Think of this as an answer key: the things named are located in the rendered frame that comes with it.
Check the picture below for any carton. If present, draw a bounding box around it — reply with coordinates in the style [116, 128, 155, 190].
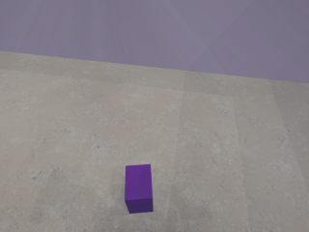
[125, 164, 154, 214]

